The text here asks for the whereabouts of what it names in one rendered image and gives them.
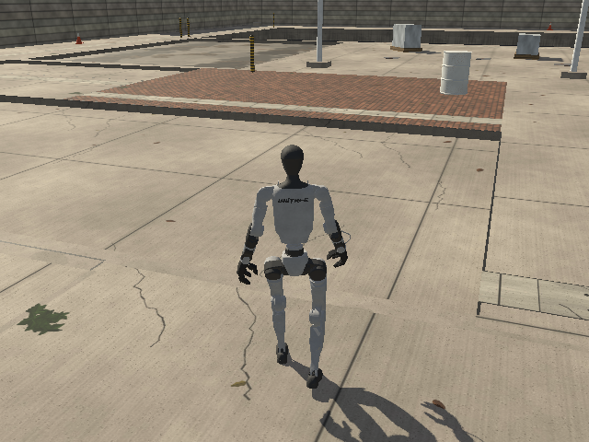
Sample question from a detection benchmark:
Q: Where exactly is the right robot hand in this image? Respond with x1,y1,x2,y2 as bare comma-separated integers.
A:
327,250,348,268

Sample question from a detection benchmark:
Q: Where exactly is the left robot upper arm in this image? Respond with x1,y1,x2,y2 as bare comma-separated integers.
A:
250,185,274,237

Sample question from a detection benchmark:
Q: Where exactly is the robot right forearm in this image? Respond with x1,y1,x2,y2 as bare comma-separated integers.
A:
329,220,346,253

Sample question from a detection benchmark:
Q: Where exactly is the robot left forearm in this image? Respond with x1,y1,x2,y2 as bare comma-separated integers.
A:
240,223,259,264

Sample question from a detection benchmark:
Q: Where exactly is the right robot shin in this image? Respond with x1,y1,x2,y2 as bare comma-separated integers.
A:
309,310,326,377

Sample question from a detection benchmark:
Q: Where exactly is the right robot upper arm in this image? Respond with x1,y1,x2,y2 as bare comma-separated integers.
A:
312,184,338,234

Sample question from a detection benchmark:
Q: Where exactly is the left robot hand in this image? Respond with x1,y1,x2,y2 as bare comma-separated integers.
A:
237,261,258,285

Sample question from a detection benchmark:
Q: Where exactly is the humanoid robot head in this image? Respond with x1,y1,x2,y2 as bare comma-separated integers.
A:
277,145,308,189

